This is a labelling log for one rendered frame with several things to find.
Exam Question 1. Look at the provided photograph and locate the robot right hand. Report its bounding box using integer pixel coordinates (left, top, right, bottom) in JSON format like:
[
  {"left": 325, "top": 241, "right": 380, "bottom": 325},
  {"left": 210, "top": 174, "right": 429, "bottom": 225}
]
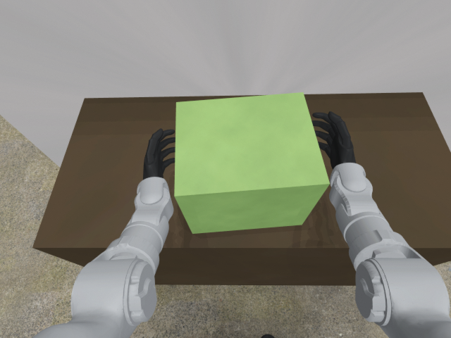
[{"left": 312, "top": 111, "right": 356, "bottom": 169}]

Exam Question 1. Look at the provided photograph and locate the carton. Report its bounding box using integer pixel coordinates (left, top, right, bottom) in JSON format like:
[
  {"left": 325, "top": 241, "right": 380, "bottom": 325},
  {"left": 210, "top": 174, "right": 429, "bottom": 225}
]
[{"left": 174, "top": 92, "right": 330, "bottom": 234}]

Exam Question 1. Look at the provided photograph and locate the robot left hand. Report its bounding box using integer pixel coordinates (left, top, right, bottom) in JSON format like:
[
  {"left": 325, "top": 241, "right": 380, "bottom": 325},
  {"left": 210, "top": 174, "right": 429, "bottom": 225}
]
[{"left": 143, "top": 129, "right": 175, "bottom": 180}]

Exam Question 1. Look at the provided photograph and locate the left robot upper arm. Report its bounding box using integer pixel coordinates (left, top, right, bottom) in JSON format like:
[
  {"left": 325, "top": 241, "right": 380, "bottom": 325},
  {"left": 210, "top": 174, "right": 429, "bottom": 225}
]
[{"left": 33, "top": 258, "right": 157, "bottom": 338}]

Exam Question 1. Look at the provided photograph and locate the right robot upper arm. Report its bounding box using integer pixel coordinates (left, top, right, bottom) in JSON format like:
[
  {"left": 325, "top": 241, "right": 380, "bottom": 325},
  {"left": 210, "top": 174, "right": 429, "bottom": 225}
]
[{"left": 355, "top": 258, "right": 451, "bottom": 338}]

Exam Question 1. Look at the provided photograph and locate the robot right forearm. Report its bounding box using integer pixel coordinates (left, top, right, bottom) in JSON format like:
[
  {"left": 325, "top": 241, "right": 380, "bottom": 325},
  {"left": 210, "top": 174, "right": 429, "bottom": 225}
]
[{"left": 329, "top": 163, "right": 450, "bottom": 314}]

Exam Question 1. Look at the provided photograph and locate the pedestal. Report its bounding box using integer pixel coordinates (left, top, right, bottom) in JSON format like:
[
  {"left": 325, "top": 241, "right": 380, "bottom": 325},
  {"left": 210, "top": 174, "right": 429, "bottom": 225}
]
[{"left": 32, "top": 92, "right": 451, "bottom": 286}]

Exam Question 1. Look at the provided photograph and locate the robot left forearm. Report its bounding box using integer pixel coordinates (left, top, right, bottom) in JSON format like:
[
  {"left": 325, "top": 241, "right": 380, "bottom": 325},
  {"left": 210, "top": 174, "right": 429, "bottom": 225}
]
[{"left": 70, "top": 177, "right": 173, "bottom": 316}]

